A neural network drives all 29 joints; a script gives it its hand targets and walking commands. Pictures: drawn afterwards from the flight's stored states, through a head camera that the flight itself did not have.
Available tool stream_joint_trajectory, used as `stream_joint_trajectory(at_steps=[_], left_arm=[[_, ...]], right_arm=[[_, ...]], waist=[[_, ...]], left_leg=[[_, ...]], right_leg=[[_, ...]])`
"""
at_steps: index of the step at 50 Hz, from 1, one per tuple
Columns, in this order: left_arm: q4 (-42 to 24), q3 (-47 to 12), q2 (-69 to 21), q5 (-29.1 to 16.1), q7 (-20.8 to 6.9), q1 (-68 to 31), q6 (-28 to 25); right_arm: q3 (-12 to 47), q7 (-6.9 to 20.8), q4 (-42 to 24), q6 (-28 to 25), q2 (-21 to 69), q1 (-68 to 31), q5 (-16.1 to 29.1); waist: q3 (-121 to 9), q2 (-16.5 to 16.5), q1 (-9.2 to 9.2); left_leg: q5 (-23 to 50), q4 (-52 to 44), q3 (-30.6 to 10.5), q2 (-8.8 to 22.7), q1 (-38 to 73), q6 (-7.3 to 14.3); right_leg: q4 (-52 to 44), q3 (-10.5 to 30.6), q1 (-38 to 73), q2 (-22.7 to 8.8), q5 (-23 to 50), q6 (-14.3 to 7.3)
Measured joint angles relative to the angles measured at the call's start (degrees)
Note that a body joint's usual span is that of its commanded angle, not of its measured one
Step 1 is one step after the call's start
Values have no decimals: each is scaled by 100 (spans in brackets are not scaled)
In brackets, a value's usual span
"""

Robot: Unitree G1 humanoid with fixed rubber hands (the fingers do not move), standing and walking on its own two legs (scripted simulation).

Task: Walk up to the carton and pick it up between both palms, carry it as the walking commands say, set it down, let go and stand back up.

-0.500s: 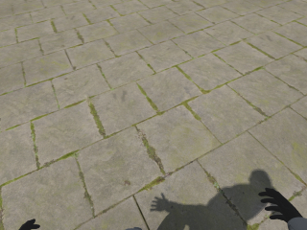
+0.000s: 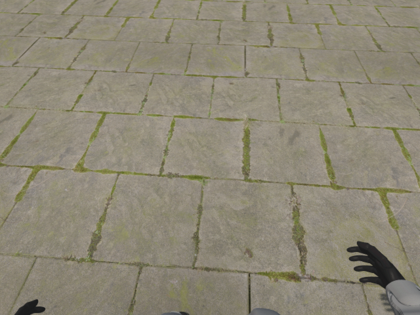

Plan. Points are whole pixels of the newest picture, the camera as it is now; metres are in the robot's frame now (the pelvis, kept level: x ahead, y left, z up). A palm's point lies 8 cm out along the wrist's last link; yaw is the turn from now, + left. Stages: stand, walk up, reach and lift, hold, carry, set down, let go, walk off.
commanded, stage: walk up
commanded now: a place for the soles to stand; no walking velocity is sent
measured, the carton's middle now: out of the picture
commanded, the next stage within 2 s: none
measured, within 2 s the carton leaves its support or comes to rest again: neither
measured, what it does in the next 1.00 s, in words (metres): steps to the left, turning left: right foot, then left foot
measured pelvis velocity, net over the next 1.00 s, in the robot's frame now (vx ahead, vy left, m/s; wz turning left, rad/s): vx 0.23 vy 0.27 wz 0.95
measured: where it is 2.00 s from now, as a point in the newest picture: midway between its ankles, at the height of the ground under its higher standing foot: (30, 278)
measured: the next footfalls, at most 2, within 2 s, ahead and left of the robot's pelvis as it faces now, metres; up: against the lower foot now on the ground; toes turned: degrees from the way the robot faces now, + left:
right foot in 0.02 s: +0.09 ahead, -0.12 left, +0.00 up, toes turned -2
left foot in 0.34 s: +0.15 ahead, +0.26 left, +0.00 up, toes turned +26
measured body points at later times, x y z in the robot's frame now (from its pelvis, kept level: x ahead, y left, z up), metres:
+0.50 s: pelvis +0.11 +0.12 +0.00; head +0.13 +0.13 +0.45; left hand +0.00 +0.48 -0.07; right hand +0.44 -0.06 -0.06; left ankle +0.11 +0.24 -0.73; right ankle +0.16 -0.04 -0.69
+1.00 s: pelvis +0.23 +0.27 +0.01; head +0.24 +0.26 +0.46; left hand -0.08 +0.53 -0.04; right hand +0.63 +0.29 -0.03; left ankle +0.17 +0.46 -0.71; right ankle +0.30 +0.10 -0.73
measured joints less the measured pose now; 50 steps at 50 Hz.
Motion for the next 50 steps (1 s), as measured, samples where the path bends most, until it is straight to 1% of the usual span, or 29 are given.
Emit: stream_joint_trajectory(at_steps=[1, 2, 3, 5, 7, 8, 11, 13, 15, 17, 18, 19, 20, 21, 22, 23, 26, 29, 31, 32, 33, 34, 36, 38, 41, 44, 47, 50], left_arm=[[-24, -5, -33, 12, 14, 34, -43], [-44, -3, -73, 41, 28, 77, -90], [-62, -3, -123, 85, 50, 124, -129], [-104, -14, -172, 139, 97, 190, -183], [-132, 12, -157, 142, 108, 231, -222], [-139, 35, -121, 153, 115, 242, -232], [-107, 116, 15, 162, 106, 259, -239], [-66, 151, 97, 159, 80, 286, -227], [-33, 163, 166, 154, 50, 339, -201], [-19, 152, 223, 135, 19, 423, -166], [-9, 146, 256, 117, 13, 447, -146], [-5, 143, 265, 94, 12, 441, -118], [-13, 120, 239, 69, 9, 405, -91], [-41, 73, 201, 44, -3, 349, -79], [-78, 16, 164, 20, -23, 289, -90], [-117, -36, 128, 0, -41, 237, -113], [-143, -125, 45, -15, -64, 166, -186], [-145, -139, -23, 27, -39, 239, -221], [-207, -108, -34, 66, -15, 361, -288], [-255, -78, 5, 95, 5, 463, -337], [-288, -49, 32, 129, 39, 553, -382], [-301, -33, 45, 155, 77, 612, -406], [-303, -27, 39, 159, 103, 645, -418], [-284, 4, 56, 146, 101, 624, -424], [-221, 78, 146, 165, 91, 575, -442], [-158, 127, 233, 162, 46, 563, -439], [-97, 118, 288, 143, -5, 580, -410], [-44, 71, 318, 99, -35, 641, -338]], right_arm=[[-13, 19, -24, 14, -18, 59, -4], [-36, 29, -38, 32, -44, 135, -3], [-65, 20, -9, 51, -52, 210, -15], [-80, 8, 118, 48, -61, 310, -66], [-76, 71, 240, 3, -116, 302, -61], [-76, 115, 302, -28, -143, 257, -32], [-68, 232, 469, -87, -204, -24, 68], [-48, 270, 519, -103, -219, -284, 99], [-36, 275, 524, -123, -216, -538, 114], [-34, 242, 497, -165, -209, -733, 115], [-46, 204, 489, -198, -176, -807, 93], [-44, 162, 468, -220, -130, -848, 85], [-39, 123, 434, -232, -92, -830, 104], [-43, 85, 420, -230, -46, -758, 141], [-43, 44, 425, -211, -2, -646, 176], [-43, 7, 434, -178, 31, -512, 200], [-48, -26, 433, -109, 81, -165, 169], [-64, 18, 393, -115, 76, 119, 88], [-75, 40, 370, -94, 50, 273, 52], [-79, 38, 352, -81, 47, 337, 35], [-94, 25, 362, -77, 47, 370, 12], [-110, 3, 400, -74, 49, 385, -7], [-133, -5, 535, -74, -2, 377, -10], [-153, 45, 659, -100, -82, 321, 10], [-146, 162, 785, -162, -169, 107, 75], [-114, 229, 791, -211, -238, -206, 138], [-90, 250, 751, -256, -286, -534, 188], [-84, 236, 690, -304, -313, -794, 183]], waist=[[7, -2, -48], [-5, 27, -84], [-46, 77, -77], [-159, 188, -5], [-242, 285, 129], [-258, 322, 199], [-254, 438, 358], [-234, 510, 430], [-222, 561, 503], [-228, 575, 567], [-197, 497, 573], [-137, 392, 556], [-87, 345, 529], [-39, 310, 500], [5, 266, 467], [39, 223, 420], [130, 110, 194], [136, 89, 10], [60, 132, -30], [-8, 128, -25], [-74, 163, 6], [-144, 227, 47], [-260, 406, 147], [-347, 526, 265], [-398, 567, 402], [-363, 568, 483], [-291, 560, 552], [-253, 526, 625]], left_leg=[[-27, 39, -93, -92, 9, 20], [-164, 168, -178, -165, -8, 35], [-439, 391, -139, -175, -71, 82], [-805, 1172, 236, -22, -374, 30], [-757, 1724, 495, 229, -611, -51], [-662, 1809, 576, 379, -667, -92], [-425, 1566, 689, 804, -683, -137], [-385, 1198, 748, 993, -600, -114], [-397, 837, 826, 1075, -459, -64], [-420, 433, 946, 1025, -201, 27], [-184, 354, 981, 886, -129, 2], [-124, 461, 995, 719, -135, -30], [-166, 556, 956, 599, -156, -35], [-205, 539, 897, 498, -122, -19], [-210, 431, 833, 396, -37, 16], [-184, 293, 762, 296, 56, 67], [-116, -6, 528, 9, 301, 170], [-225, -68, 325, -186, 508, 207], [-484, 154, 227, -246, 554, 211], [-793, 426, 214, -277, 513, 204], [-1152, 827, 211, -283, 394, 204], [-1299, 1370, 241, -254, 178, 136], [-1217, 2342, 367, -73, -267, -50], [-1004, 2738, 535, 226, -577, -197], [-562, 2425, 668, 664, -827, -264], [-236, 1790, 725, 974, -945, -252], [-65, 1082, 839, 1129, -877, -191], [-131, 542, 1038, 1080, -622, -50]], right_leg=[[-394, 30, 66, 113, 275, -75], [-654, 70, 193, 176, 822, -171], [-731, -4, 306, 140, 1079, -187], [-994, -313, 633, 15, 1006, -97], [-1369, -595, 997, -73, 959, -8], [-1528, -722, 1166, -106, 977, 35], [-1820, -1086, 1592, -180, 975, 160], [-1888, -1305, 1817, -248, 902, 255], [-1833, -1477, 1977, -355, 771, 356], [-1563, -1583, 2045, -538, 537, 419], [-1245, -1565, 1999, -729, 354, 371], [-681, -1406, 1812, -931, 313, 240], [47, -1025, 1483, -928, 44, 127], [687, -611, 1123, -793, -184, 41], [1096, -302, 806, -646, -244, -19], [1238, -111, 546, -526, -235, -44], [774, 155, 11, -271, -43, -25], [118, 194, -272, -23, 220, -32], [-458, 94, -214, 151, 594, -92], [-794, 79, -83, 206, 764, -159], [-828, 49, -29, 204, 1197, -209], [-781, -54, 18, 172, 1416, -227], [-873, -323, 284, 107, 1319, -216], [-1159, -556, 642, 36, 1206, -158], [-1549, -870, 1110, -91, 1184, -58], [-1783, -1165, 1497, -210, 1084, 35], [-1916, -1440, 1859, -342, 934, 175], [-1835, -1653, 2136, -536, 674, 316]])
